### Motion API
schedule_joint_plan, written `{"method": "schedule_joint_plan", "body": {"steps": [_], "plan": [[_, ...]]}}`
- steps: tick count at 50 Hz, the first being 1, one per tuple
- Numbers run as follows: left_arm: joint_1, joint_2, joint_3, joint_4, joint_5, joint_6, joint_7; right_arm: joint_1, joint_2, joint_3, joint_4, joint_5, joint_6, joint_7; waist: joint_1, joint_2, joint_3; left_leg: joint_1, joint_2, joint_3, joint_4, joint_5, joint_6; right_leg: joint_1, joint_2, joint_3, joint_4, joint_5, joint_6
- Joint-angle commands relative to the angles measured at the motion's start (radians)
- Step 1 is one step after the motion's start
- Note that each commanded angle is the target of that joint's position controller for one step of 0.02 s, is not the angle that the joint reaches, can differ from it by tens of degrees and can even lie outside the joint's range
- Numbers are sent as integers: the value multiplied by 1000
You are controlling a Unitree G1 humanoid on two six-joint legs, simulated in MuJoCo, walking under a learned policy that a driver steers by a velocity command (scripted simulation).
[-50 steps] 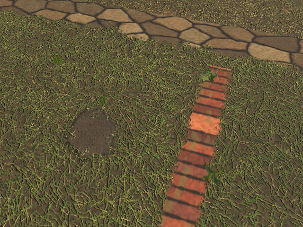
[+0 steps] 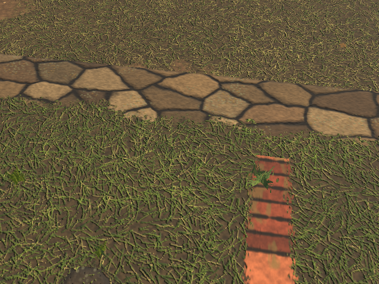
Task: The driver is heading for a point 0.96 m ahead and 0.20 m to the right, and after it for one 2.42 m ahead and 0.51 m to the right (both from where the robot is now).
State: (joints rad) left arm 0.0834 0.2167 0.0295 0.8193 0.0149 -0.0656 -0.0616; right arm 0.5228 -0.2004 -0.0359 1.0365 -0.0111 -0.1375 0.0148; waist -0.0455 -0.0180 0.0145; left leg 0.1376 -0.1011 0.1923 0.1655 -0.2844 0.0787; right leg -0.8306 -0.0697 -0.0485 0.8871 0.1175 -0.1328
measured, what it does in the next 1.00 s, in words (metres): walks ahead, turning right: right foot, then left foot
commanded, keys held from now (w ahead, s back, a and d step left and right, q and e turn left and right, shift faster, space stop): w+e+shift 0.50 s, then w+shift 0.32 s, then w+q+shift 0.18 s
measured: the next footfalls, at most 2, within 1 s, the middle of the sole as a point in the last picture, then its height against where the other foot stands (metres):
right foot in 0.14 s outside the picture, level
left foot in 0.56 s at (185, 211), level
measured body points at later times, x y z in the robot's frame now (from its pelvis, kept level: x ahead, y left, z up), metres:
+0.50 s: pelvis +0.47 -0.03 +0.00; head +0.50 -0.04 +0.45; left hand +0.53 +0.26 -0.12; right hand +0.66 -0.31 -0.05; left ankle +0.73 +0.07 -0.68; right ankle +0.29 -0.02 -0.73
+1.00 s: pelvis +0.88 -0.21 -0.02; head +0.90 -0.23 +0.43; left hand +1.22 -0.22 -0.05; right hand +0.63 -0.34 -0.14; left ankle +0.75 +0.03 -0.72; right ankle +0.95 -0.36 -0.73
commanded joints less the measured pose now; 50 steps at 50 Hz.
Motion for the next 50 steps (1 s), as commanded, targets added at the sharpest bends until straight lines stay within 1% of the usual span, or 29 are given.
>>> {"method": "schedule_joint_plan", "body": {"steps": [1, 4, 6, 7, 8, 9, 10, 11, 12, 14, 16, 18, 22, 24, 26, 27, 28, 29, 30, 31, 32, 33, 36, 40, 42, 45, 48, 49, 50], "plan": [[-80, 18, -12, -58, -12, -9, -8, -30, -106, 2, -63, 4, -27, -23, 38, 38, 111, -191, 230, 41, -94, 931, -70, 237, 81, -123, -150, 100, -31], [-10, 81, 1, -55, 7, -8, -2, -7, -199, -15, -62, -7, 2, -73, 107, 122, 42, -6, 297, 70, 179, 1431, -104, 340, 169, -192, -235, -31, -65], [349, 177, 44, 46, 3, 0, 4, -104, -248, -35, -102, -34, 37, -91, 282, 145, -136, -56, 326, 39, 642, 1507, -92, 685, 208, -143, -254, -135, -115], [538, 217, 75, 91, -4, 6, 19, -193, -279, -51, -125, -32, 48, -82, 390, 103, -185, -216, 263, 48, 1069, 1202, -77, 889, 152, -32, -349, -186, -176], [454, 239, 89, 105, -16, 24, 35, -255, -140, -21, -192, -43, 22, -48, 262, -160, -121, -648, 79, -17, 1402, -63, -67, 1071, 23, 186, -240, -131, -203], [390, 325, 105, 73, 10, 28, 34, -197, -90, -2, -297, 7, 7, -38, 153, -230, -255, -987, 37, -215, 1614, -231, -101, 1279, -152, 685, -391, -283, -424], [377, 259, 100, 59, 13, 29, 43, -259, -122, 10, -320, -5, -17, -30, 174, -52, -212, -1079, 87, -302, 1515, -145, -72, 1230, -197, 838, -597, -523, -401], [344, 191, 86, 66, 13, 28, 52, -289, -145, 7, -322, -12, -29, -19, 125, 83, -78, -1044, 139, -306, 1369, -71, -54, 1046, -178, 776, -677, -574, -335], [306, 168, 79, 65, 13, 21, 56, -309, -137, 9, -326, -30, -22, -15, 68, 138, -6, -976, 169, -297, 1275, -59, -61, 882, -137, 699, -695, -503, -287], [263, 156, 65, 46, -1, -8, 65, -296, -120, 18, -327, -72, 28, -9, 0, 160, 51, -862, 212, -287, 1169, -67, -101, 651, -50, 570, -710, -412, -249], [256, 184, 67, 30, -12, -34, 59, -373, -111, 27, -372, -74, 57, -2, -2, 133, 91, -789, 235, -239, 996, -24, -135, 480, 17, 481, -743, -332, -234], [279, 203, 74, 22, -10, -43, 55, -507, -106, 37, -432, -54, 59, 7, 37, 86, 119, -717, 227, -201, 780, 144, -151, 402, 66, 426, -758, -205, -205], [367, 237, 93, 23, -23, -39, 39, -621, -109, 45, -484, -20, 56, 9, 135, -18, 55, -620, 149, -174, 495, 385, -118, 566, 79, 414, -690, 75, -128], [366, 245, 98, 15, -21, -33, 45, -630, -132, 40, -502, -17, 51, 4, 136, -42, 36, -574, 127, -194, 384, 366, -104, 664, 60, 434, -627, 145, -97], [346, 280, 104, 6, -13, -34, 52, -500, -199, 13, -469, -17, 45, -11, 74, -44, -63, -402, 79, -192, 338, 273, -82, 755, 49, 434, -453, 382, -55], [318, 311, 108, 3, -6, -37, 49, -338, -238, -9, -430, -15, 39, -24, -21, -43, -157, -242, 77, -177, 341, 215, -65, 757, 54, 410, -267, 454, -35], [265, 284, 100, -10, 3, -46, 46, -122, -283, -32, -378, -23, 36, -43, -137, -39, -252, -7, 146, -214, 395, 132, -45, 628, 86, 378, -13, 353, -19], [246, 125, 58, -43, 16, -57, 51, 79, -340, -49, -339, -51, 34, -60, -176, 154, -362, 194, 375, -474, 395, -199, -37, 441, 144, 309, 348, -274, -23], [450, 57, 28, -83, -54, -54, 44, -40, -413, -69, -334, -72, 35, -39, 9, 526, -457, 301, 579, -1134, 108, -399, 103, 166, 227, 224, 554, -595, 15], [358, 143, 28, -37, -15, -33, 59, -174, -273, -58, -373, -58, 43, -22, -5, 244, -267, 153, 511, -1067, 64, -576, 108, 70, 120, 197, 574, -479, -1], [252, 169, 35, -51, 4, -25, 47, -227, -199, -42, -371, -45, 44, -14, -13, 98, -154, 16, 455, -861, 81, -428, 100, 81, 88, 174, 513, -390, 9], [180, 162, 32, -71, 17, -22, 37, -218, -172, -36, -341, -50, 43, -8, -12, 3, -93, -89, 405, -726, 80, -243, 88, 108, 69, 170, 466, -371, 14], [122, 97, 8, -126, 33, -2, 10, -124, -121, -17, -243, -31, 20, -2, 30, 88, -21, -201, 339, -535, 48, -29, 71, 108, 41, 197, 369, -403, 21], [-34, 107, -12, -213, 37, 1, -3, -92, -163, -21, -209, -8, -1, 3, 49, 83, 69, -251, 328, -362, -59, 183, 83, 13, 33, 163, 171, -289, 41], [-125, 107, -27, -249, 34, -7, -18, -88, -166, -19, -199, 4, -1, 6, 48, 72, 97, -332, 271, -253, -119, 289, 63, 145, 20, 54, -58, -151, 44], [-191, 91, -41, -267, 24, -16, -25, -38, -224, -26, -176, 13, 0, 9, 34, 73, 112, -354, 291, -242, -170, 540, 76, 367, 45, -17, -208, -70, 32], [-32, 169, -10, -220, 35, -23, 16, -12, -307, -39, -153, 7, 15, -3, 125, 116, -39, -178, 303, -221, 159, 1059, 55, 586, 125, -11, -286, -227, 14], [161, 199, 9, -159, 39, -25, 33, -26, -316, -40, -152, 9, 25, -10, 218, 121, -134, -236, 278, -212, 404, 1022, 41, 803, 132, -4, -327, -245, 10], [318, 262, 35, -117, 57, -27, 54, -33, -273, -30, -169, 8, 27, -9, 278, 93, -228, -442, 229, -210, 692, 746, 33, 1055, 1, 111, -305, -355, 5]]}}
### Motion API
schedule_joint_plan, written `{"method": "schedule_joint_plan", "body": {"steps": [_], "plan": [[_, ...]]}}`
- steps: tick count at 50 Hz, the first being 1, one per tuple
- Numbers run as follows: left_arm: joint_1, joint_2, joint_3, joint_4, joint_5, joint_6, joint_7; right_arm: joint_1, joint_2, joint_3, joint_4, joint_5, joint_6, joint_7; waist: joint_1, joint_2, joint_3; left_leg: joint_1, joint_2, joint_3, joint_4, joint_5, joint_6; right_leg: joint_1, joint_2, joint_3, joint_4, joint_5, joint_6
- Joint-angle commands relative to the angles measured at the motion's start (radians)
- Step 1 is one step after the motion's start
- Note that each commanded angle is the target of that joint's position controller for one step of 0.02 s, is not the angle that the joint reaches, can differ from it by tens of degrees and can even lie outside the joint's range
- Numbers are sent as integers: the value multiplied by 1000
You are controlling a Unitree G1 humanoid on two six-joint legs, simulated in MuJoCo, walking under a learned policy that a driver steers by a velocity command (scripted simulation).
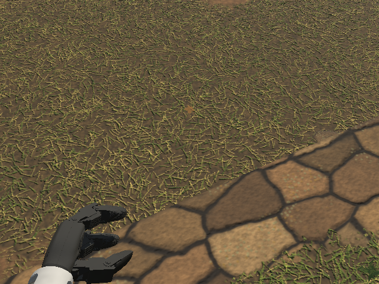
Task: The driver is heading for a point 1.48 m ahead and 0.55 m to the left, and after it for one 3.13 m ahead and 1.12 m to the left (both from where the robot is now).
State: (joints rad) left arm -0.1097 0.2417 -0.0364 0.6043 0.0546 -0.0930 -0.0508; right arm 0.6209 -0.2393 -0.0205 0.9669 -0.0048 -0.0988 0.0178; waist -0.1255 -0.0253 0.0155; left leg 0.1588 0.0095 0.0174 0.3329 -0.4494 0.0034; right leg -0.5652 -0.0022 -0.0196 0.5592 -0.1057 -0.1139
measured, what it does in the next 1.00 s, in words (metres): goes down, turning left: left foot, then right foot 0.04 m lower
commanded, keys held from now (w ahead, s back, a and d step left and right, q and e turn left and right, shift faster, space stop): w+q+shift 0.76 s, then w+shift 0.06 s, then w+e+shift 0.18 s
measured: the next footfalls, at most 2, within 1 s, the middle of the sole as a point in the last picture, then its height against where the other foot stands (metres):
left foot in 0.46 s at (139, 252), level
right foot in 0.92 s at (115, 156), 0.04 m lower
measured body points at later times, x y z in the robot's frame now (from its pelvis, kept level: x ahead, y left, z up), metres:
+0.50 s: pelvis +0.44 +0.07 -0.02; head +0.47 +0.07 +0.43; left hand +0.34 +0.31 -0.16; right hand +0.71 -0.12 -0.12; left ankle +0.54 +0.12 -0.72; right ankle +0.22 -0.12 -0.61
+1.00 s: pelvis +0.89 +0.23 -0.03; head +0.91 +0.24 +0.42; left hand +0.82 +0.54 -0.12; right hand +1.12 +0.02 -0.14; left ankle +0.63 +0.16 -0.61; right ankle +1.01 +0.20 -0.75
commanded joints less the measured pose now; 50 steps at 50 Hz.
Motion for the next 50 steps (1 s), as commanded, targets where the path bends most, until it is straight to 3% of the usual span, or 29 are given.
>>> {"method": "schedule_joint_plan", "body": {"steps": [1, 2, 3, 4, 7, 9, 11, 16, 18, 20, 21, 22, 23, 24, 25, 26, 27, 28, 31, 34, 36, 41, 44, 45, 46, 47, 48, 49, 50], "plan": [[581, 320, 120, 103, 46, -6, 57, -61, -55, -13, -143, 4, -12, -8, 278, -166, -374, -727, 8, -40, 906, 10, 106, 1011, -390, 486, -31, -420, -30], [572, 308, 126, 91, 20, 7, 53, -38, -103, -24, -167, 45, -4, -10, 263, -211, -480, -845, -24, -103, 1091, 4, 120, 991, -483, 841, -242, -571, -81], [473, 221, 113, 97, 5, 7, 51, -165, -152, -37, -176, 29, 7, -14, 235, -85, -262, -920, 41, -101, 1082, 136, 123, 832, -404, 678, -277, -579, -65], [419, 159, 101, 106, -5, -2, 48, -222, -128, -31, -182, 16, 11, -4, 212, -44, -125, -919, 70, -91, 1022, 197, 116, 682, -364, 522, -292, -419, -57], [408, 102, 91, 151, -21, -26, 46, -211, -71, -30, -169, -14, 60, 20, 122, -52, -17, -830, 124, -89, 963, 206, 87, 460, -293, 254, -368, -175, -22], [424, 82, 89, 184, -43, -44, 42, -293, -52, -32, -205, -20, 86, 31, 105, -45, 39, -898, 147, -78, 934, 231, 80, 449, -275, 130, -409, -60, -2], [435, 69, 86, 204, -44, -53, 42, -388, -43, -27, -248, -23, 93, 43, 102, -41, 73, -942, 145, -43, 882, 334, 78, 439, -237, -11, -435, 76, 22], [464, 122, 91, 235, -39, -59, 55, -570, -58, -9, -323, -16, 86, 76, 102, 7, 133, -824, 76, 109, 521, 562, 133, 453, -172, -246, -468, 403, 82], [500, 174, 98, 239, -40, -52, 69, -599, -84, -12, -330, -16, 81, 85, 101, -4, 114, -724, -1, 185, 407, 576, 164, 540, -183, -279, -396, 776, 107], [506, 244, 115, 232, -34, -24, 90, -479, -130, -26, -296, -12, 80, 74, 27, -67, 23, -571, -80, 213, 382, 471, 187, 628, -212, -277, -193, 1131, 119], [470, 275, 125, 218, -26, -3, 96, -327, -169, -42, -257, -10, 82, 65, -57, -89, -55, -418, -107, 195, 396, 393, 209, 617, -237, -263, 6, 1223, 110], [422, 290, 131, 199, -14, 16, 96, -117, -216, -70, -196, -12, 82, 48, -150, -82, -150, -200, -121, 134, 396, 285, 244, 530, -254, -231, 289, 1155, 91], [410, 265, 131, 198, -7, 26, 81, -29, -260, -99, -160, -5, 86, 20, -168, 5, -167, -36, -97, 36, 338, 183, 280, 366, -162, -230, 666, 640, 86], [436, 92, 87, 144, 8, 11, 62, -139, -336, -115, -168, 4, 97, 5, -10, 278, -90, 65, 76, -282, 335, 321, 351, -13, 20, -179, 1050, -379, 117], [428, 120, 79, 31, -23, -15, 61, -174, -400, -130, -222, -18, 105, 8, 14, 269, -277, 266, 217, -762, 76, 89, 526, -288, 62, 42, 1164, -404, 135], [340, 169, 77, 22, -17, -42, 60, -185, -349, -127, -240, -15, 101, -1, -3, 71, -192, 178, 254, -842, -85, -9, 479, -338, -7, 116, 1051, -307, 124], [328, 181, 77, 30, -21, -51, 58, -218, -296, -115, -223, -12, 95, -7, 56, -32, -59, -2, 231, -777, -117, 30, 428, -287, -51, 119, 910, -238, 121], [315, 169, 72, 34, -6, -42, 61, -244, -272, -107, -215, -9, 81, -10, 103, -75, -4, -150, 191, -697, -114, 134, 404, -212, -80, 122, 820, -244, 131], [332, 148, 66, 45, 18, 28, 60, -284, -225, -84, -223, 2, 39, -9, 171, -87, 46, -434, 83, -499, -138, 266, 378, -25, -131, 111, 585, -293, 183], [158, 96, 48, -25, -3, 36, 37, -259, -233, -90, -220, 0, 21, -2, 118, -26, 90, -538, -8, -392, -156, 396, 334, 38, -118, 51, 323, -4, 193], [93, 94, 45, -47, -8, 31, 26, -217, -235, -96, -204, 12, 21, 2, 75, 13, 58, -473, -38, -369, -106, 455, 277, 54, -93, 54, 170, 228, 173], [5, 118, 51, -80, -22, 15, 17, -168, -235, -97, -195, 4, 23, -11, 11, 74, 45, -323, 9, -421, -37, 489, 219, 137, -56, 56, -53, 306, 137], [175, 191, 87, -18, -23, 8, 43, -167, -283, -101, -170, -21, 16, -26, 90, 100, -25, -87, 54, -383, 151, 901, 182, 229, -28, 26, -110, 155, 87], [347, 224, 108, 35, -29, 7, 58, -186, -313, -107, -165, -33, 22, -25, 181, 94, -105, -57, 45, -334, 355, 1046, 167, 354, -2, -6, -113, 57, 61], [558, 259, 128, 99, -28, 11, 72, -227, -277, -100, -170, -42, 27, -26, 290, 84, -172, -203, 10, -276, 660, 979, 149, 575, -34, 15, -59, -51, 38], [721, 301, 130, 140, -7, 15, 79, -255, -128, -60, -195, -52, 15, -26, 313, -105, -231, -492, -71, -226, 1073, 302, 141, 801, -182, 208, 70, -202, 39], [696, 391, 157, 162, 1, 14, 61, -31, -65, -36, -224, 22, -2, -15, 167, -499, -347, -854, -238, -208, 1272, -85, 83, 1027, -410, 951, -217, -333, -163], [543, 266, 147, 123, -19, 20, 42, -174, -151, -28, -216, -14, 1, -27, 168, -190, -186, -988, -85, -154, 1176, 44, 107, 924, -356, 956, -325, -505, -179], [479, 195, 133, 113, -33, 14, 32, -346, -201, -38, -232, -33, -2, -17, 192, -16, -78, -937, -30, -144, 1064, 168, 95, 759, -286, 749, -309, -376, -160]]}}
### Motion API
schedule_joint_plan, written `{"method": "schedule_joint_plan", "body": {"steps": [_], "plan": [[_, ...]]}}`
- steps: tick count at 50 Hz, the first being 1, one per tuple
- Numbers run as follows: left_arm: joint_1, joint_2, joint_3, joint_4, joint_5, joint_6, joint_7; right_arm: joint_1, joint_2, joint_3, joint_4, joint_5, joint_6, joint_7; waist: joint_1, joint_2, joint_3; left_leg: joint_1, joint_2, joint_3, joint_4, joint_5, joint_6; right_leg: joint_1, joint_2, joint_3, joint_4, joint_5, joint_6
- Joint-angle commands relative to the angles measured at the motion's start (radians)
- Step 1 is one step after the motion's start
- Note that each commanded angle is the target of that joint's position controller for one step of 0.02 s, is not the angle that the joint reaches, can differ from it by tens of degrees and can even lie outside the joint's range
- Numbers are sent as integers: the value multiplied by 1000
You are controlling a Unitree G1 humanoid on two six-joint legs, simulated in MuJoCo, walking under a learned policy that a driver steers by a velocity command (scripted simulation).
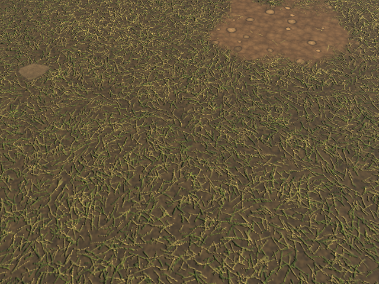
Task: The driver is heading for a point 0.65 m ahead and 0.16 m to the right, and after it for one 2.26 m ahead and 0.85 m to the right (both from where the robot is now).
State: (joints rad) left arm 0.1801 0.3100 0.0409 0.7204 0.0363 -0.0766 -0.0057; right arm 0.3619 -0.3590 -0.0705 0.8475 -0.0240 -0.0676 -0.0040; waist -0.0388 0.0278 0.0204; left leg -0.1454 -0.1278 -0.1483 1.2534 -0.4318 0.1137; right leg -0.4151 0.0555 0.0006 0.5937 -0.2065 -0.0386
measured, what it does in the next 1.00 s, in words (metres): walks ahead, turning right: left foot, then right foot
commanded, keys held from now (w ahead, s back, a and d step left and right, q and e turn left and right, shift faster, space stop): w+e+shift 0.76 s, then w+shift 0.02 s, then w+q+shift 0.22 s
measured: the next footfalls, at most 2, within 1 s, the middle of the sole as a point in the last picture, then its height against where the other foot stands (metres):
left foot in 0.34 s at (181, 272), level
right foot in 0.78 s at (275, 195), level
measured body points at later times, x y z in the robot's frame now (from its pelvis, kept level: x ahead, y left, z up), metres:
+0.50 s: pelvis +0.45 -0.06 +0.01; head +0.47 -0.07 +0.46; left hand +0.63 +0.19 -0.10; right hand +0.47 -0.36 -0.09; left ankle +0.48 +0.06 -0.72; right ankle +0.34 -0.13 -0.62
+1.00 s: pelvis +0.84 -0.32 +0.01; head +0.86 -0.32 +0.46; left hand +1.04 -0.12 -0.12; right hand +0.80 -0.59 -0.09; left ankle +1.01 -0.24 -0.64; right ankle +0.78 -0.31 -0.72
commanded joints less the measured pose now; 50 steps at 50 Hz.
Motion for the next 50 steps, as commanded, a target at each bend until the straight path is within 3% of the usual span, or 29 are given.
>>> {"method": "schedule_joint_plan", "body": {"steps": [1, 3, 5, 9, 13, 15, 16, 17, 18, 19, 20, 21, 22, 26, 29, 31, 33, 35, 36, 37, 38, 39, 40, 41, 42, 43, 44, 46, 50], "plan": [[194, 111, 49, 21, -10, -3, -20, -162, -79, 15, -135, -29, -38, 10, 97, -2, -40, -583, 123, 35, 68, 169, -28, 494, -291, 633, -333, -132, -217], [277, 81, 34, 95, -20, -15, -14, -219, -30, 33, -185, -61, -25, 27, 56, -73, 5, -550, 156, 41, -46, 133, -62, 386, -215, 527, -342, 52, -206], [307, 91, 37, 120, -34, -21, -7, -248, -1, 55, -215, -64, -15, 39, 35, -99, 27, -555, 173, 72, -178, 82, -94, 336, -190, 487, -385, 111, -226], [279, 120, 55, 113, -37, -20, -7, -452, 27, 93, -307, -36, -21, 60, 58, -93, 72, -356, 136, 162, -539, 365, -132, 128, -123, 376, -484, 307, -200], [328, 139, 62, 134, -59, -18, -13, -473, 0, 84, -318, -17, -20, 37, 76, -75, 22, -159, 97, 163, -685, 494, -105, 203, -134, 360, -409, 572, -139], [338, 173, 69, 144, -52, -15, -9, -319, -47, 58, -275, -18, -25, 12, 5, -70, -100, 47, 57, 170, -725, 377, -79, 258, -111, 336, -141, 812, -99], [305, 186, 74, 136, -51, -15, -11, -158, -75, 39, -232, -20, -29, -5, -80, -70, -171, 243, 110, 130, -726, 337, -63, 170, -79, 327, 79, 746, -79], [281, 131, 61, 108, -50, -25, -12, 29, -147, 9, -208, -38, -33, -27, -151, 0, -289, 444, 295, -52, -745, 44, -33, 44, -34, 277, 355, 491, -77], [389, -30, 23, 85, -84, -18, 2, 61, -188, -5, -200, -70, -28, -31, -71, 217, -425, 664, 611, -511, -841, -201, 65, -215, 43, 174, 675, -305, -63], [327, 64, 27, 63, -61, 2, 8, 16, -158, -15, -200, -37, -14, -27, -72, 182, -384, 560, 601, -688, -948, -364, 95, -326, -14, 113, 769, -219, -75], [223, 91, 37, 62, -38, 14, 4, -63, -69, 1, -201, -29, -16, -23, -59, 91, -201, 407, 536, -516, -975, -292, 74, -366, -68, 95, 745, -122, -75], [170, 80, 37, 55, -24, 22, -9, -84, -24, 10, -184, -29, -21, -16, -45, 28, -103, 290, 497, -373, -989, -107, 66, -359, -95, 86, 717, -91, -71], [141, 60, 36, 51, -15, 32, -22, -79, -8, 13, -165, -34, -27, -14, -27, 17, -49, 209, 463, -263, -1009, 30, 52, -345, -118, 83, 701, -89, -66], [15, -13, 16, -38, -2, 77, -55, -32, 32, 19, -82, 7, -61, 2, 32, 62, 43, 91, 435, 5, -1094, 285, 14, -400, -187, 65, 651, -64, -49], [-89, -4, 2, -116, -4, 75, -80, -83, 15, 16, -70, 6, -73, 3, 74, 68, 71, 25, 373, 229, -1133, 484, -27, -374, -187, 23, 514, 113, -50], [-156, 8, -8, -140, -9, 72, -99, -89, -18, 9, -62, 6, -76, 2, 74, 20, 97, -31, 324, 357, -1176, 560, -55, -240, -154, -62, 316, 242, -69], [-190, 5, -15, -151, -9, 69, -105, -38, -74, 1, -49, 5, -79, 1, 68, 10, 107, 7, 331, 421, -1128, 890, -69, -134, -100, -145, 205, 275, -105], [-138, 54, -2, -128, -6, 65, -93, 3, -129, -12, -47, 6, -59, -8, 105, 40, 44, 139, 347, 430, -971, 1302, -79, -44, -18, -199, 168, 202, -140], [-35, 87, 11, -100, -9, 61, -83, -5, -162, -20, -56, -1, -38, -14, 166, 61, -23, 161, 365, 424, -813, 1420, -77, 71, 18, -200, 165, 141, -156], [148, 126, 32, -52, -7, 60, -73, -34, -189, -27, -69, -5, -18, -19, 259, 73, -116, 118, 390, 406, -572, 1467, -67, 275, 46, -170, 158, 85, -184], [351, 176, 64, 21, -6, 61, -50, -50, -186, -27, -84, -14, -7, -16, 332, 33, -208, -36, 372, 391, -250, 1281, -74, 556, 63, -103, 109, 26, -210], [286, 243, 96, 25, -32, 78, -24, -44, -89, -10, -89, -19, -8, 0, 253, -191, -153, -313, 171, 380, 160, 208, -108, 682, -55, 117, 23, -46, -229], [190, 363, 106, -43, 9, 88, -24, 78, -42, 19, -208, 11, -25, 4, 114, -333, -358, -652, 97, 210, 472, -76, -139, 940, -354, 717, -156, -66, -428], [232, 285, 98, -57, 1, 91, -6, -40, -94, 19, -203, 2, -44, 0, 186, -75, -364, -701, 155, 97, 432, 58, -120, 876, -352, 753, -289, -172, -385], [200, 243, 86, -24, 0, 77, 7, -44, -79, 26, -192, 17, -46, -3, 130, -19, -184, -692, 201, 113, 343, 100, -110, 681, -351, 655, -323, -148, -339], [164, 189, 68, -6, 0, 55, 10, -60, -55, 35, -179, 4, -39, -4, 77, 56, -90, -625, 252, 107, 234, 114, -104, 494, -313, 550, -331, -85, -294], [125, 157, 53, -10, 7, 31, 13, -40, -36, 43, -157, -6, -19, 3, 41, 73, -57, -534, 270, 91, 184, 112, -97, 349, -293, 464, -335, -12, -273], [126, 102, 31, 20, -2, -8, 7, -4, -12, 44, -125, -6, 28, 23, -6, 45, -4, -416, 292, 63, 68, 107, -102, 157, -250, 321, -407, 15, -238], [177, 84, 28, 64, -14, -47, -17, -199, 20, 47, -169, 20, 36, 41, 49, -19, 120, -548, 259, 88, -226, 351, -69, 191, -156, 46, -507, 260, -125]]}}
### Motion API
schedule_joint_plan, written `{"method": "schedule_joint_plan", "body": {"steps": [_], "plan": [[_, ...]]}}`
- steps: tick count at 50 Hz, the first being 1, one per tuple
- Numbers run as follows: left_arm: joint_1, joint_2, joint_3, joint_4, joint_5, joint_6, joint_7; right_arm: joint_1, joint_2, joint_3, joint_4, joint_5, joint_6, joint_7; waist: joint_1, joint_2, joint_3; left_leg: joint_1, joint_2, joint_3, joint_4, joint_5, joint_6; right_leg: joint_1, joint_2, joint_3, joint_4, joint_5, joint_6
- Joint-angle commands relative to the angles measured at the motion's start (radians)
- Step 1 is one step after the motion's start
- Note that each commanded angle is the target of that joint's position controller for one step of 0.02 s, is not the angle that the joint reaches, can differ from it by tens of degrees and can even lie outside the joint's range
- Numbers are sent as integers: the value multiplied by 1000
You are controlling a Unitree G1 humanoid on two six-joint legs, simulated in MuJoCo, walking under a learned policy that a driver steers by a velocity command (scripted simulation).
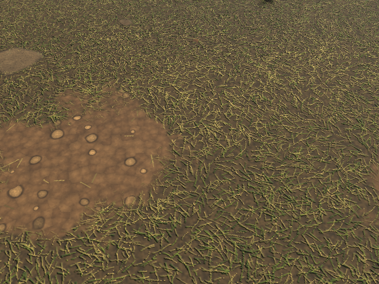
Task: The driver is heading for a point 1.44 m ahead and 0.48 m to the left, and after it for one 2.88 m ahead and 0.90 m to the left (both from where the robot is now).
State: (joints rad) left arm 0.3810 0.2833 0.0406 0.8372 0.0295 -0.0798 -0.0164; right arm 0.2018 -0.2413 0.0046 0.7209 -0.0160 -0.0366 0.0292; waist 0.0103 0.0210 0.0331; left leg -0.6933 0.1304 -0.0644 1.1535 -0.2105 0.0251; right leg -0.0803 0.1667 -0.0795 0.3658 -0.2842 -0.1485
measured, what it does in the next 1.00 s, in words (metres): walks ahead, turning left: left foot, then right foot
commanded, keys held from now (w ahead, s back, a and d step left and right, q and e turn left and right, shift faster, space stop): w+q+shift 0.68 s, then w+shift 0.14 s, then w+e+shift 0.18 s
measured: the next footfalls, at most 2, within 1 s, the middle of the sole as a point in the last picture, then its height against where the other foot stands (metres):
left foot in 0.24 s outside the picture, level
right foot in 0.66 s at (175, 190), level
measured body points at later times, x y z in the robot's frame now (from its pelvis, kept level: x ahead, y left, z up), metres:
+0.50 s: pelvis +0.47 +0.10 +0.00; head +0.49 +0.11 +0.45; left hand +0.64 +0.38 -0.05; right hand +0.53 -0.19 -0.12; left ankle +0.37 +0.10 -0.73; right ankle +0.70 -0.04 -0.66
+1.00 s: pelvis +0.90 +0.28 +0.00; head +0.91 +0.30 +0.44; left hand +0.63 +0.42 -0.12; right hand +1.25 +0.32 -0.03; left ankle +0.96 +0.48 -0.70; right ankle +0.85 +0.07 -0.73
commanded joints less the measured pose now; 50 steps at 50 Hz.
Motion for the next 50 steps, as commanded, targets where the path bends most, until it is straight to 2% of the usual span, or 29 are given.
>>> {"method": "schedule_joint_plan", "body": {"steps": [1, 5, 7, 9, 10, 11, 12, 13, 14, 15, 16, 18, 19, 23, 26, 28, 30, 31, 32, 33, 34, 35, 36, 37, 39, 41, 44, 47, 50], "plan": [[-28, 101, 24, -51, -11, -49, -9, -61, -88, -26, -46, 16, -1, 13, 3, -13, 103, 20, -18, 40, -216, 215, 31, -125, -237, 54, -280, 433, 21], [5, 114, 14, -29, -21, -74, 6, -153, -62, -15, -63, 17, -18, 39, 23, -34, 82, 128, -72, 161, -466, 457, 88, 3, -274, -61, -339, 732, 77], [13, 148, 18, -23, -14, -66, 28, -125, -94, -25, -42, 10, -17, 41, 1, -67, 29, 171, -151, 222, -514, 413, 110, 154, -293, -103, -250, 1101, 113], [-8, 198, 32, -30, 9, -34, 58, 2, -149, -43, -7, 5, -4, 34, -82, -139, -60, 276, -228, 255, -505, 246, 133, 261, -332, -118, -28, 1451, 140], [-46, 221, 40, -42, 22, -11, 68, 162, -188, -61, 36, 7, 0, 28, -166, -154, -129, 413, -259, 251, -490, 158, 153, 248, -347, -119, 193, 1531, 143], [-111, 240, 47, -66, 32, 8, 72, 382, -231, -87, 100, 5, 4, 16, -274, -139, -200, 616, -250, 189, -514, 66, 196, 140, -352, -105, 502, 1463, 135], [-163, 212, 43, -72, 28, 10, 59, 492, -271, -115, 128, 7, 12, -1, -334, -39, -194, 777, -192, 80, -561, -10, 251, -65, -235, -125, 933, 906, 124], [-110, 31, -2, -157, 13, -17, 32, 369, -346, -133, 113, -7, 28, -8, -129, 313, -180, 1057, 23, -405, -575, 18, 416, -647, -43, -18, 1338, -212, 194], [-124, 67, -23, -211, 8, -44, 28, 305, -344, -137, 64, 2, 27, -6, -140, 162, -298, 1111, 120, -746, -807, -190, 498, -802, -77, 183, 1361, -190, 168], [-194, 104, -26, -219, 13, -63, 22, 278, -276, -128, 57, 1, 23, -15, -128, -11, -177, 968, 119, -724, -911, -286, 435, -803, -147, 218, 1229, -87, 143], [-198, 111, -28, -218, 13, -68, 17, 252, -218, -114, 75, 2, 21, -18, -62, -109, -60, 780, 88, -636, -941, -238, 378, -741, -194, 199, 1088, -33, 135], [-196, 98, -39, -223, 49, -25, 14, 208, -196, -99, 72, 5, -3, -27, 12, -126, 26, 540, -13, -477, -956, -103, 329, -630, -240, 178, 963, -54, 164], [-192, 90, -45, -226, 54, 0, 12, 198, -194, -94, 69, 8, -16, -24, 31, -107, 48, 446, -52, -418, -972, -75, 321, -588, -259, 160, 891, -66, 180], [-403, 58, -68, -322, 28, 15, -8, 209, -223, -108, 59, 19, -40, -18, -29, -30, 101, 280, -154, -293, -1022, 163, 275, -473, -259, 72, 497, 192, 215], [-481, 46, -73, -346, 7, 8, -9, 274, -241, -121, 73, 29, -38, -11, -107, 18, 43, 415, -153, -298, -973, 410, 217, -410, -202, 50, 297, 383, 199], [-504, 63, -69, -362, 2, 1, -3, 279, -254, -129, 74, 25, -35, -17, -119, 39, 19, 522, -129, -320, -920, 500, 196, -386, -183, 70, 206, 381, 184], [-416, 110, -48, -339, 3, -5, 11, 245, -278, -136, 63, 22, -36, -26, -70, 39, -54, 583, -127, -334, -784, 697, 152, -221, -139, 84, 132, 309, 166], [-285, 161, -25, -306, -4, -9, 23, 219, -311, -142, 56, 13, -39, -25, 1, 39, -146, 597, -129, -332, -621, 784, 129, -73, -126, 95, 144, 220, 153], [-70, 203, -1, -254, -6, -14, 39, 148, -328, -145, 39, 9, -47, -20, 133, 36, -244, 506, -157, -316, -388, 726, 111, 158, -175, 121, 158, 158, 137], [165, 272, 31, -214, 19, -16, 63, 116, -222, -117, 9, 5, -61, -21, 216, -68, -385, 360, -200, -244, -62, 381, 112, 403, -375, 304, 175, -183, 108], [96, 339, 46, -223, 49, -13, 56, 237, -82, -74, -56, 60, -58, -19, 76, -452, -541, 69, -310, -125, 226, -296, 76, 603, -672, 898, -33, -407, 0], [-5, 275, 54, -233, 38, 0, 47, 211, -159, -67, -27, 28, -39, -28, 68, -325, -431, -65, -203, -80, 293, -200, 93, 491, -627, 966, -92, -580, -29], [-63, 169, 31, -232, 29, 2, 42, 113, -195, -75, -17, 1, -30, -21, 82, -174, -268, -81, -156, -55, 250, -107, 89, 341, -556, 773, -85, -494, -15], [-68, 120, 21, -202, 31, 2, 35, 64, -185, -73, -23, -12, -25, -8, 71, -70, -160, -59, -128, -41, 200, -72, 82, 204, -509, 626, -91, -293, -8], [-17, 95, 12, -131, 30, -14, 30, 15, -131, -57, -56, -29, -10, 20, 35, -93, -69, -28, -96, -55, 140, -89, 74, 57, -447, 454, -118, -81, 4], [15, 63, 4, -82, 8, -35, 13, -13, -92, -40, -82, -30, 5, 27, 3, -108, -32, -53, -84, -70, 92, -114, 69, 13, -433, 374, -161, 26, 6], [17, 101, 11, -51, -8, -47, 9, -154, -107, -22, -166, -40, -1, 38, -25, -114, 51, -101, -85, -65, -116, -19, 47, -58, -408, 265, -253, 123, -14], [6, 147, 22, -46, -27, -42, -1, -237, -100, 1, -184, -27, -18, 66, -28, -80, 76, 240, -98, 105, -431, 191, 40, -253, -338, 153, -362, 290, -2], [48, 238, 42, -23, -26, -40, -8, -197, -150, -17, -161, -22, -23, 43, -55, -74, 25, 396, -143, 118, -501, 134, 50, -118, -371, 131, -240, 721, -2]]}}
Velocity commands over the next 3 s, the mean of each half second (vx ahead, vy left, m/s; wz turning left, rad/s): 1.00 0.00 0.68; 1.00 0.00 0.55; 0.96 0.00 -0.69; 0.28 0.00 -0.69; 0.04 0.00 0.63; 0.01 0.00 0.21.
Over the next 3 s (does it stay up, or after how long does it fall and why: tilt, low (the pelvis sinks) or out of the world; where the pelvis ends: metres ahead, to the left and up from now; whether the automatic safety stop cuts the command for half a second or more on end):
stays up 1.66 0.68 -0.13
